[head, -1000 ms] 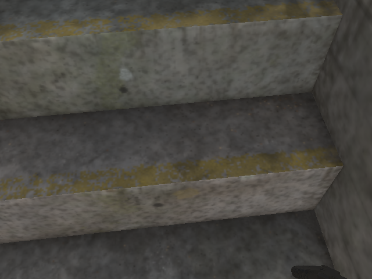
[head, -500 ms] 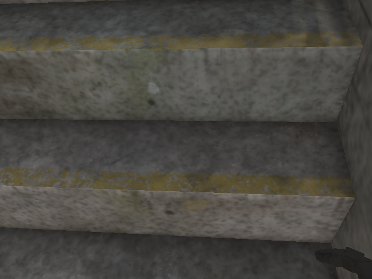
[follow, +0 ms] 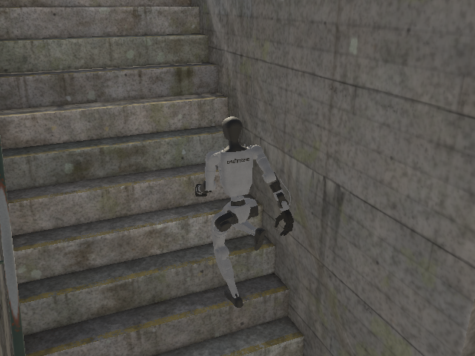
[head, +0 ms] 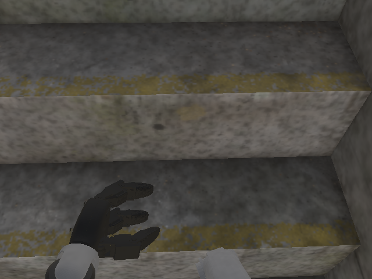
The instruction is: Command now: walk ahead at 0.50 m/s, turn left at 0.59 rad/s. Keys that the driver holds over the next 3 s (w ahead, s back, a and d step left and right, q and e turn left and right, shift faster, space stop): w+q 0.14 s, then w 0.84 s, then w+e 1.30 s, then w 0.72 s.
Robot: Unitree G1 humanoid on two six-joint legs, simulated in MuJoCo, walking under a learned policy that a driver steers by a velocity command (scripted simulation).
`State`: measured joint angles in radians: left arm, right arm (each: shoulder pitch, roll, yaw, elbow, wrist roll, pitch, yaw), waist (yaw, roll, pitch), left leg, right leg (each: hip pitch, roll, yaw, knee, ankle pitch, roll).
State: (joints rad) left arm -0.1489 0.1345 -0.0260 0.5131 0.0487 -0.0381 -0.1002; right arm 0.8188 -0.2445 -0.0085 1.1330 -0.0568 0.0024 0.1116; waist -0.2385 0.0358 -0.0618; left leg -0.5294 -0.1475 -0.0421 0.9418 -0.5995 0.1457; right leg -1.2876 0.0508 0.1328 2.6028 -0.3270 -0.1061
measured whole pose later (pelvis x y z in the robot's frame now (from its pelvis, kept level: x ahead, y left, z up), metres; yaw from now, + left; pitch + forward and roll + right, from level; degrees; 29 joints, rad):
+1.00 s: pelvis +0.20 +0.14 +0.26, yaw +10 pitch +6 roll +0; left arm 0.11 0.18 0.02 0.70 0.04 -0.12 -0.02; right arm 0.32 -0.17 -0.02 1.02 -0.01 -0.06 -0.03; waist -0.04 -0.01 -0.08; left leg -0.53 -0.11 -0.01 0.74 -0.27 0.08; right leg -0.54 0.08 0.03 1.89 -0.17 -0.10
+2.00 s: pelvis +0.50 +0.20 +0.51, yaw -15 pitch +9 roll +0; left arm 0.19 0.24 0.03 0.88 -0.01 -0.05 -0.14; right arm 0.30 -0.22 -0.02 0.92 -0.11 -0.01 0.06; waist -0.04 -0.05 -0.21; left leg -0.37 -0.01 0.10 0.55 -0.33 0.06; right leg -1.01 0.16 0.19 2.11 -0.16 -0.27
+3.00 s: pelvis +0.75 +0.22 +0.74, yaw -28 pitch +6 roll +1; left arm 0.11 0.16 -0.01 0.70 0.07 -0.06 0.01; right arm 0.47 -0.16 -0.03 1.11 -0.02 -0.12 -0.01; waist 0.03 -0.05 -0.09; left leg -0.18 -0.05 0.06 0.42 -0.35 0.04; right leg -1.27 0.05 0.08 2.26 -0.29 -0.15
